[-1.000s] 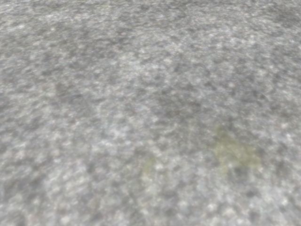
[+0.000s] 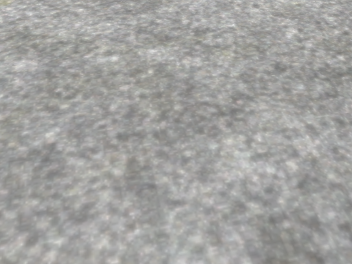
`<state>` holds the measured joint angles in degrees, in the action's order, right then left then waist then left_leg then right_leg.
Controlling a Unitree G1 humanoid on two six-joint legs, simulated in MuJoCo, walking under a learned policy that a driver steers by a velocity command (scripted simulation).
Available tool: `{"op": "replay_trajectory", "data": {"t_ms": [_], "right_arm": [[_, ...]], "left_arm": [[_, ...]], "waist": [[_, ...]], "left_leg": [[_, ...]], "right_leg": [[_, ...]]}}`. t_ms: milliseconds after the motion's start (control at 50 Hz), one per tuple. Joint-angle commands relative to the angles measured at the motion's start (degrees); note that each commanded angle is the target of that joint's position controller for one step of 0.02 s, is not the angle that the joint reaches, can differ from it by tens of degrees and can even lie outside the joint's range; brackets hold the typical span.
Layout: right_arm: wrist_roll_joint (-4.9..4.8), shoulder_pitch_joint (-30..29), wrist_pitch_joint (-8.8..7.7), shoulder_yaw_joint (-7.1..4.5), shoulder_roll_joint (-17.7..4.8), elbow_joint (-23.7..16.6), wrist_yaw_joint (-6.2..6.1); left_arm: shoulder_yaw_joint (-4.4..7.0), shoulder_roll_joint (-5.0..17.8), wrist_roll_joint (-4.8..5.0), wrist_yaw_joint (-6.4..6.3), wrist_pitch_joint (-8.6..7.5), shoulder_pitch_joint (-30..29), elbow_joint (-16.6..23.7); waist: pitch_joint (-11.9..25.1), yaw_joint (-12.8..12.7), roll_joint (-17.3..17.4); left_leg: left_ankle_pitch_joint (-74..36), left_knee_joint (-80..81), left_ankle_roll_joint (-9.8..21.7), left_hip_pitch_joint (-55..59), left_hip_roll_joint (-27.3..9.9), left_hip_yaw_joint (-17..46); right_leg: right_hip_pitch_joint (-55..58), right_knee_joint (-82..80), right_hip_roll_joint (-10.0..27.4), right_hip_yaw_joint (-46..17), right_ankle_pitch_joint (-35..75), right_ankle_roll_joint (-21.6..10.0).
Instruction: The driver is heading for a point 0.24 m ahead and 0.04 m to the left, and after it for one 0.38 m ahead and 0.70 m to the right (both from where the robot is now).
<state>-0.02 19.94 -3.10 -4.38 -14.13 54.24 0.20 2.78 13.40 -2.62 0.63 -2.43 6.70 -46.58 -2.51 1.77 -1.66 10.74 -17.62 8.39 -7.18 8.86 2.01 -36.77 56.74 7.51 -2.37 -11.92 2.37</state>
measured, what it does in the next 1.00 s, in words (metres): walks ahead, turning right: right foot, then left foot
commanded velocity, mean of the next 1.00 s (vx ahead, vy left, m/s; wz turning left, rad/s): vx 0.12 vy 0.00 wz -0.33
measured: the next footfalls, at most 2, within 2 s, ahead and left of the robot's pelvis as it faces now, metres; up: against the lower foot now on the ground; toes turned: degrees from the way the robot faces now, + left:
right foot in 0.24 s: +0.29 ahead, -0.11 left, +0.00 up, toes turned -2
left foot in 0.78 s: +0.26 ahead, +0.08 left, +0.00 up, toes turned -23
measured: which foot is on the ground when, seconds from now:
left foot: down 0.00-0.26, up 0.28-0.76, down 0.78-1.00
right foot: up 0.00-0.22, down 0.24-0.78, up 0.80-1.00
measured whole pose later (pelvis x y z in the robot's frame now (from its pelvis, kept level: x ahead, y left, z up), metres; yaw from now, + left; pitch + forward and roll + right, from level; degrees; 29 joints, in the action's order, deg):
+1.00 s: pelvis +0.19 +0.00 +0.00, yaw -25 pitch +1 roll -1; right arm 1.4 12.4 0.4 -1.6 -14.6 42.4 -2.7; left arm 5.7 18.8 -1.3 1.8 4.3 12.7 -45.8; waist -1.8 -0.4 -3.4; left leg 13.1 -22.8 2.7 -10.4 0.3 -2.5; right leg -28.9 63.5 -4.3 -4.2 -22.6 3.0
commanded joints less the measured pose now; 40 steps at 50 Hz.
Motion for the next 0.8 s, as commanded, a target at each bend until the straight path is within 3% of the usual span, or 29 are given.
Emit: {"op": "replay_trajectory", "data": {"t_ms": [20, 80, 140, 180, 220, 240, 260, 280, 300, 320, 340, 360, 440, 520, 560, 680, 720, 760, 780, 800], "right_arm": [[-0.06, 3.22, -0.69, -1.40, -7.86, -2.93, -0.20], [0.13, 5.84, -0.69, -0.51, -6.10, -1.93, -0.69], [0.99, 6.64, -0.70, 0.24, -5.53, -1.19, -1.19], [1.57, 4.57, -0.92, 0.39, -6.22, -1.35, -1.72], [1.39, 1.10, -1.15, 0.04, -7.85, -1.71, -2.19], [0.76, -0.17, -1.40, -0.04, -8.41, -2.67, -2.22], [-0.38, 5.04, -1.52, 0.54, -5.28, -4.32, -2.42], [-0.81, 10.31, -0.77, 0.61, -4.48, -3.37, -2.26], [1.41, 7.37, 0.16, 0.46, -6.56, -2.88, -2.08], [2.20, 2.45, 0.63, 0.36, -6.55, -3.86, -1.79], [2.31, -0.21, 1.15, 0.44, -6.02, -4.75, -1.54], [2.38, -1.44, 2.11, 0.49, -5.66, -5.72, -1.36], [2.01, -0.80, 4.46, 0.93, -4.09, -6.48, -1.56], [1.88, -6.28, 5.28, 0.82, -4.85, -8.58, -2.05], [1.58, -8.33, 5.37, 0.81, -5.12, -9.51, -2.22], [0.37, -9.31, 4.21, 1.37, -4.90, -11.19, -2.85], [-0.21, -6.64, 3.61, 1.50, -5.07, -11.11, -3.13], [-0.24, -1.16, 2.94, 1.39, -5.49, -10.11, -3.71], [0.37, -0.56, 2.62, 0.61, -8.73, -10.22, -4.27], [1.24, -3.18, 2.82, -0.67, -14.86, -12.32, -4.54]], "left_arm": [[0.65, 3.93, 0.19, 0.23, 0.38, -1.85, 3.86], [-0.39, 2.28, 0.71, 0.43, -0.15, -4.00, 4.36], [-0.92, 2.42, 1.32, 0.27, -0.70, -5.48, 4.27], [-0.48, 4.33, 1.20, -0.06, -1.26, -1.23, 2.69], [0.35, 6.26, 1.12, -0.66, -2.35, 10.08, -1.34], [0.78, 7.84, 0.77, -0.99, -3.14, 15.55, -3.07], [2.08, 13.65, 0.40, -0.93, -3.16, 18.03, -2.62], [2.14, 12.84, 2.38, -0.33, -1.90, 16.34, -2.01], [2.03, 10.74, 3.75, 0.19, -1.19, 11.92, -0.43], [1.54, 8.35, 3.57, 0.12, -0.53, 7.70, 0.65], [1.00, 6.56, 3.09, -0.16, 0.06, 6.07, 0.77], [0.97, 6.38, 2.96, -0.51, 0.49, 6.23, 0.42], [2.15, 9.10, 1.91, -0.51, 1.53, 7.06, 0.59], [3.00, 10.11, 1.70, -0.67, 2.82, 8.02, 1.40], [3.39, 10.54, 1.67, -0.77, 3.44, 8.55, 1.74], [4.18, 10.92, 1.15, -0.59, 4.53, 8.40, 2.60], [4.29, 10.77, 1.19, -0.28, 4.92, 7.17, 3.01], [4.30, 10.49, 2.00, -0.16, 5.23, 4.88, 3.68], [3.83, 8.67, 2.62, -0.33, 5.06, 5.27, 4.29], [3.08, 4.98, 3.50, -0.49, 4.77, 7.78, 5.33]], "waist": [[-0.17, -0.01, 4.17], [1.09, 1.58, 5.17], [1.57, 2.69, 6.80], [2.55, 0.35, 7.69], [5.29, -5.46, 6.55], [8.40, -7.95, 3.70], [15.38, -5.37, -7.70], [23.13, -2.57, -11.53], [18.82, -2.03, -2.86], [11.70, -1.95, 0.12], [6.78, -1.11, 1.74], [4.80, -0.45, 0.87], [6.85, 0.27, -2.31], [5.87, -1.92, -4.82], [5.26, -2.88, -5.51], [5.23, -3.85, -6.13], [5.32, -2.77, -6.84], [4.91, 0.50, -6.46], [4.18, 0.14, -2.14], [5.78, -2.06, 11.08]], "left_leg": [[-26.40, 5.40, 5.02, 1.53, -14.41, 11.76], [-43.48, 1.96, 0.63, 4.63, -13.04, 6.17], [-46.24, 0.46, -1.24, 7.74, -13.60, 4.44], [-51.77, -3.69, -1.92, 9.85, -15.39, 4.61], [-54.22, -15.10, -2.78, 11.03, -15.43, 3.36], [-42.66, -25.45, -3.53, 6.22, -12.62, 1.65], [-6.10, -45.31, -5.73, -6.80, -5.58, -2.41], [23.48, -56.58, -7.04, -16.28, -0.32, -1.32], [20.10, -59.68, -7.25, -18.95, -4.06, 2.13], [17.63, -59.01, -7.59, -21.43, -5.68, 2.01], [16.02, -55.66, -7.94, -21.93, -7.55, 1.91], [14.74, -52.20, -8.42, -20.66, -8.71, 1.79], [12.13, -45.86, -9.91, -16.98, -7.92, 0.10], [10.52, -38.77, -10.80, -20.19, -8.29, 0.71], [10.50, -36.02, -10.99, -21.19, -8.17, 1.19], [13.20, -26.03, -9.37, -16.57, -5.74, 1.77], [14.01, -19.14, -7.94, -11.35, -4.31, 1.72], [8.25, -4.68, -6.21, -1.71, -3.87, 1.14], [9.35, 3.44, -4.78, 3.03, -9.64, 6.51], [16.75, 8.46, 0.33, 5.83, -25.62, 23.91]], "right_leg": [[-2.64, -6.69, -1.84, 3.18, 6.65, 0.93], [1.66, -14.70, -4.00, 5.81, 11.57, -0.85], [6.30, -21.07, -6.48, 7.22, 13.30, -3.31], [11.19, -23.91, -8.12, 6.49, 9.61, -5.58], [20.74, -31.27, -9.65, 5.45, 11.69, -7.84], [30.19, -33.70, -5.94, 1.72, 27.67, -9.15], [44.93, -26.06, 9.40, -13.85, 63.44, -16.79], [50.79, -29.31, 16.74, -27.86, 73.89, -25.72], [44.39, -32.20, 14.02, -25.53, 60.75, -25.21], [37.11, -34.69, 10.74, -21.17, 48.52, -23.53], [30.55, -37.33, 7.70, -17.71, 40.82, -21.17], [26.02, -39.18, 5.17, -15.54, 35.01, -19.35], [20.03, -41.40, 0.88, -13.98, 20.18, -16.96], [20.06, -44.15, -0.63, -18.65, -2.66, -15.07], [21.00, -44.94, -0.57, -21.53, -8.82, -14.49], [22.52, -43.60, -0.97, -26.72, -7.52, -13.49], [21.36, -43.25, -1.57, -28.38, -5.18, -12.48], [17.11, -41.94, -4.23, -27.78, -7.62, -9.04], [12.32, -37.78, -8.25, -24.28, -14.09, -5.50], [5.63, -22.16, -16.27, -12.85, -19.07, -2.24]]}}
Keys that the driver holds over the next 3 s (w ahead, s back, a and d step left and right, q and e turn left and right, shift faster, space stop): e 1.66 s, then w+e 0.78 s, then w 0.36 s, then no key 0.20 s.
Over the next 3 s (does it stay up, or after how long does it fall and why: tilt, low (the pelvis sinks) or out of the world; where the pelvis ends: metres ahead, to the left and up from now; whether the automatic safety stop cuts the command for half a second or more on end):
stays up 0.34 -0.57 -0.01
